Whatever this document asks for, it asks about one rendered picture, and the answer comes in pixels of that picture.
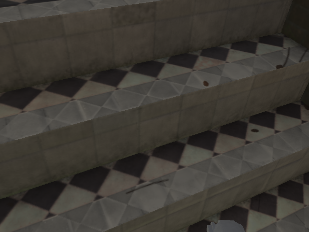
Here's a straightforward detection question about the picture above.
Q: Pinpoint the robot right thigh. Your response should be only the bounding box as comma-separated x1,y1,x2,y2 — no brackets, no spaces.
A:
207,219,244,232

